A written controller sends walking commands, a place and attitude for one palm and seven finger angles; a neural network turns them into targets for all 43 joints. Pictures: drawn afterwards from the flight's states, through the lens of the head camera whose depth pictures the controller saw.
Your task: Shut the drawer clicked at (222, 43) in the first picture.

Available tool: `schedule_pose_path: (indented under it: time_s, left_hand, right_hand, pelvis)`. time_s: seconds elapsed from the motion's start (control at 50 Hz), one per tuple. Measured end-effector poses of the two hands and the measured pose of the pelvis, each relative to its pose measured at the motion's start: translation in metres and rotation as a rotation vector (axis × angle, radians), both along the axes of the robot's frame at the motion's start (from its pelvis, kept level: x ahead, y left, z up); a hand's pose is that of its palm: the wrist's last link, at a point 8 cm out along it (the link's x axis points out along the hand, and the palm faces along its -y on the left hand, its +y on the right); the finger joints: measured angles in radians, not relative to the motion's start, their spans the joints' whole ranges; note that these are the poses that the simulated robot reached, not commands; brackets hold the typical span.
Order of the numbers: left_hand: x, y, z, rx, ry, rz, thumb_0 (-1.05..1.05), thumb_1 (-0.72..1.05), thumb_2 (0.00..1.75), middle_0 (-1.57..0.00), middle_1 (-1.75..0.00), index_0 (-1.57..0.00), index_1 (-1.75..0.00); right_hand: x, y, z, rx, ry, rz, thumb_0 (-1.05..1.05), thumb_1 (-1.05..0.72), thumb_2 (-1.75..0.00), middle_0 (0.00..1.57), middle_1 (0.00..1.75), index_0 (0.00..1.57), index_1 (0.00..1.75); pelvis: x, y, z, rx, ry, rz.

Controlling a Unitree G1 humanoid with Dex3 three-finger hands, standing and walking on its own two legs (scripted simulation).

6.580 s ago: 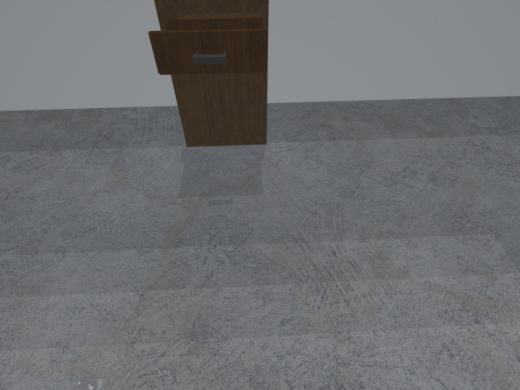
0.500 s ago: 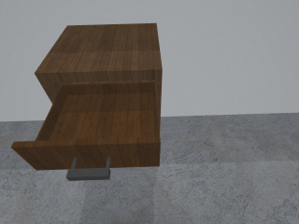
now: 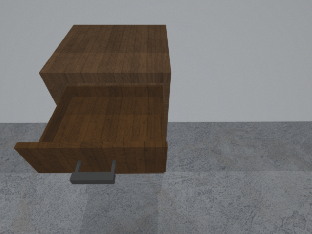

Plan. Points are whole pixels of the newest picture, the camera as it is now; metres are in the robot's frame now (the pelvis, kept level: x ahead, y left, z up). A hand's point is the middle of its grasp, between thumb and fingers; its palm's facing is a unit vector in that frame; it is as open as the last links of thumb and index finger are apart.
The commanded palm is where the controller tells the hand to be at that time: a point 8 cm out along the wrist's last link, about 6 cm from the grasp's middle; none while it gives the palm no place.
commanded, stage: raise the hand and make a fist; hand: left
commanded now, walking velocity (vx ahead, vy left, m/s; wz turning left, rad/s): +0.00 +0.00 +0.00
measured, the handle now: (94, 170) +0.31 +0.21 -0.07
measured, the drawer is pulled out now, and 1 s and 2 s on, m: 0.30 0.30 0.30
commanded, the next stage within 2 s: bring the fist close to the handle in 1.96 s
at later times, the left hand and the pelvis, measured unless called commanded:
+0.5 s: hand out of the picture +0.12 +0.14 -0.05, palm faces +0.07 -1.00 +0.05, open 5.8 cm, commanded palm +0.09 +0.21 -0.04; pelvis -0.05 +0.02 -0.09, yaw +1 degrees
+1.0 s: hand (88, 228) +0.14 +0.17 -0.01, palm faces +0.10 -1.00 -0.01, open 3.5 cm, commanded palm +0.09 +0.21 -0.01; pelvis -0.04 +0.03 -0.08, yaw +1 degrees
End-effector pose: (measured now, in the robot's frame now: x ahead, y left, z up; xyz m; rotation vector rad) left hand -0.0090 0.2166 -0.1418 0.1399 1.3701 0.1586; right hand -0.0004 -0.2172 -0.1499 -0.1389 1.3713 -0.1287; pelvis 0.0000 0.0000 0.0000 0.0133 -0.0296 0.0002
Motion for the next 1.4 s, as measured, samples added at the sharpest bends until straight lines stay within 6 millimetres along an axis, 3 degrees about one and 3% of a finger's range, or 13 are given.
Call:
schedule_pose_path:
  time_s: [0.1,0.2,0.26,0.32,0.4,0.52,0.6,0.72,0.84,0.94,1.1,1.26,1.4]
  left_hand:
    - [0.001,0.003,0.005,0.014,-0.035,0.039,0.02,0.93,0.90,-0.21,-0.30,-0.21,-0.30]
    - [0.082,0.029,0.085,0.117,-0.631,0.081,0.05,0.97,0.90,-0.23,-0.33,-0.23,-0.33]
    - [0.131,0.021,0.123,0.061,-0.989,0.026,0.04,0.96,0.90,-0.26,-0.36,-0.26,-0.37]
    - [0.155,-0.001,0.140,-0.079,-1.296,-0.038,0.03,0.95,0.90,-0.30,-0.41,-0.30,-0.42]
    - [0.143,-0.025,0.128,-0.199,-1.452,-0.116,0.02,0.93,0.90,-0.37,-0.49,-0.38,-0.49]
    - [0.099,-0.017,0.088,-0.120,-1.265,-0.040,0.02,0.91,0.90,-0.50,-0.61,-0.50,-0.62]
    - [0.089,0.001,0.101,-0.022,-1.328,-0.012,0.02,0.91,0.90,-0.58,-0.70,-0.58,-0.71]
    - [0.117,-0.005,0.122,-0.094,-1.426,-0.121,0.02,0.91,0.91,-0.69,-0.83,-0.69,-0.83]
    - [0.133,-0.010,0.116,-0.141,-1.269,-0.125,0.02,0.91,0.90,-0.81,-0.96,-0.81,-0.96]
    - [0.127,0.001,0.130,-0.077,-1.290,-0.076,0.02,0.91,0.90,-0.91,-1.07,-0.91,-1.07]
    - [0.119,-0.005,0.140,-0.108,-1.331,-0.091,0.02,0.91,0.90,-1.07,-1.24,-1.07,-1.25]
    - [0.113,-0.008,0.155,-0.085,-1.350,-0.075,0.02,0.91,0.90,-1.23,-1.41,-1.23,-1.42]
    - [0.113,-0.012,0.163,-0.083,-1.350,-0.091,0.02,0.91,0.90,-1.35,-1.54,-1.35,-1.54]
  right_hand:
    - [-0.003,0.002,0.000,-0.002,-0.020,-0.008,0.00,-0.91,-0.90,0.20,0.30,0.20,0.30]
    - [0.038,-0.013,0.011,-0.061,-0.370,0.001,0.01,-0.92,-0.90,0.20,0.30,0.20,0.30]
    - [0.075,-0.022,0.019,-0.089,-0.561,0.043,0.01,-0.91,-0.90,0.20,0.30,0.20,0.30]
    - [0.112,-0.027,0.032,-0.112,-0.735,0.083,0.01,-0.91,-0.90,0.20,0.30,0.20,0.30]
    - [0.155,-0.025,0.046,-0.121,-0.895,0.134,0.01,-0.91,-0.90,0.20,0.30,0.20,0.30]
    - [0.195,0.007,0.048,-0.076,-0.982,0.207,0.01,-0.91,-0.90,0.19,0.30,0.20,0.30]
    - [0.195,0.035,0.032,-0.014,-0.959,0.259,0.01,-0.90,-0.90,0.20,0.30,0.20,0.30]
    - [0.162,0.058,-0.002,0.063,-0.836,0.258,0.01,-0.90,-0.90,0.20,0.30,0.20,0.30]
    - [0.118,0.045,-0.012,0.034,-0.692,0.148,0.01,-0.90,-0.90,0.20,0.30,0.21,0.30]
    - [0.102,0.022,-0.006,-0.038,-0.655,0.108,0.01,-0.90,-0.90,0.20,0.30,0.20,0.30]
    - [0.125,0.005,0.010,-0.106,-0.721,0.123,0.01,-0.90,-0.90,0.20,0.30,0.20,0.30]
    - [0.163,0.031,0.030,-0.041,-0.835,0.153,0.01,-0.90,-0.90,0.20,0.30,0.20,0.30]
    - [0.175,0.053,0.034,0.027,-0.856,0.194,0.01,-0.90,-0.90,0.20,0.30,0.20,0.30]
  pelvis:
    - [-0.005,0.002,-0.001,-0.009,0.003,-0.007]
    - [-0.015,0.010,-0.008,-0.001,0.021,0.025]
    - [-0.026,0.014,-0.021,-0.001,0.079,0.037]
    - [-0.036,0.015,-0.040,0.008,0.149,0.016]
    - [-0.043,0.016,-0.068,0.014,0.197,0.002]
    - [-0.048,0.017,-0.090,-0.003,0.214,0.021]
    - [-0.050,0.017,-0.097,-0.028,0.226,0.039]
    - [-0.056,0.020,-0.099,-0.050,0.237,0.049]
    - [-0.049,0.025,-0.085,-0.036,0.232,0.029]
    - [-0.042,0.028,-0.079,-0.032,0.228,0.019]
    - [-0.036,0.034,-0.080,-0.035,0.227,0.022]
    - [-0.032,0.036,-0.077,-0.036,0.209,0.026]
    - [-0.030,0.034,-0.074,-0.040,0.194,0.034]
